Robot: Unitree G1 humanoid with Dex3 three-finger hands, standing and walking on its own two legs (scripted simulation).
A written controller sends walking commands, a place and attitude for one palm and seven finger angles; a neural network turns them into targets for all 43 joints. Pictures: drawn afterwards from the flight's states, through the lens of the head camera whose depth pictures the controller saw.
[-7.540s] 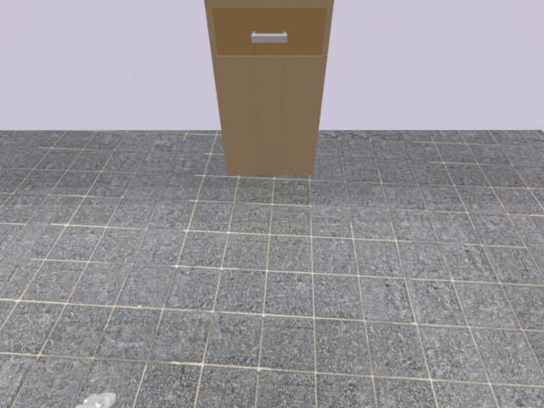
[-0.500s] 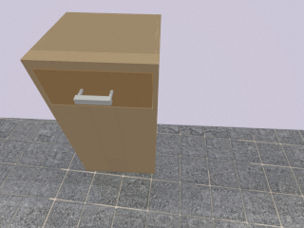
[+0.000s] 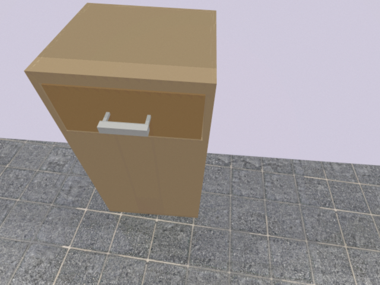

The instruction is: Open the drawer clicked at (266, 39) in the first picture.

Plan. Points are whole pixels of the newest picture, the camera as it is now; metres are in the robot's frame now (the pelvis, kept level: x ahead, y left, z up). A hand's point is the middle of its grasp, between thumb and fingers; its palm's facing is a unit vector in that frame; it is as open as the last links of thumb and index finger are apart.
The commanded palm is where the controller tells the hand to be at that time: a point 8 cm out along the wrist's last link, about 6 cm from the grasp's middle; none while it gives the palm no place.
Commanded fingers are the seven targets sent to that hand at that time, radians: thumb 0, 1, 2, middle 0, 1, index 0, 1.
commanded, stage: come to a stop and stand still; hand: left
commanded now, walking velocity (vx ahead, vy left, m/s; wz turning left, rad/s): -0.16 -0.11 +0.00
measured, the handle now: (125, 122) +0.52 +0.22 -0.01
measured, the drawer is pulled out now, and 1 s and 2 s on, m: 0.00 0.00 0.00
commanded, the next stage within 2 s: look again from close up in 0.90 s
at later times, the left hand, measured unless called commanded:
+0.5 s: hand out of the picture +0.03 +0.15 -0.16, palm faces +0.08 -0.97 -0.24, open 7.3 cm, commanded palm none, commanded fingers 0.00 0.90 0.90 -0.20 -0.30 -0.20 -0.30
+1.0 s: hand out of the picture -0.01 +0.15 -0.17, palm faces +0.04 -0.98 -0.20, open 7.3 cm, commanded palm none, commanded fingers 0.00 0.90 0.90 -0.20 -0.30 -0.20 -0.30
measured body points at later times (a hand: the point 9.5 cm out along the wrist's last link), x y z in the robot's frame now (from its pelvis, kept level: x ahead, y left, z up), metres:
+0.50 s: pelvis -0.01 -0.04 +0.00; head +0.01 -0.04 +0.45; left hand +0.03 +0.20 -0.14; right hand +0.05 -0.27 -0.15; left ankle -0.03 +0.12 -0.69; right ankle +0.03 -0.11 -0.73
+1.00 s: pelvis -0.01 -0.03 +0.01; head +0.01 -0.03 +0.46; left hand -0.01 +0.20 -0.15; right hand -0.08 -0.21 -0.15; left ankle -0.04 +0.10 -0.73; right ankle -0.02 -0.12 -0.71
